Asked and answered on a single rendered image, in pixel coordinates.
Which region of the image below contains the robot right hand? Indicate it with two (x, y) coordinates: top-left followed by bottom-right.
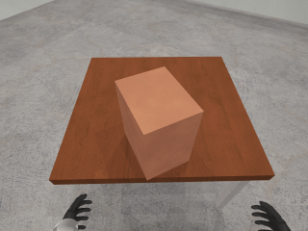
(251, 200), (291, 231)

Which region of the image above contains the table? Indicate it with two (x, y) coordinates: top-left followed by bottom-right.
(49, 56), (275, 209)

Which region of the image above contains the left robot forearm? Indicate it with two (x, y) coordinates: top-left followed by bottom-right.
(51, 218), (79, 231)

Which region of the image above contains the robot left hand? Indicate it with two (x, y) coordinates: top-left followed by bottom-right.
(63, 193), (92, 230)

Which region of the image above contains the carton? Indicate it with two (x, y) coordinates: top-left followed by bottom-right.
(115, 66), (204, 180)

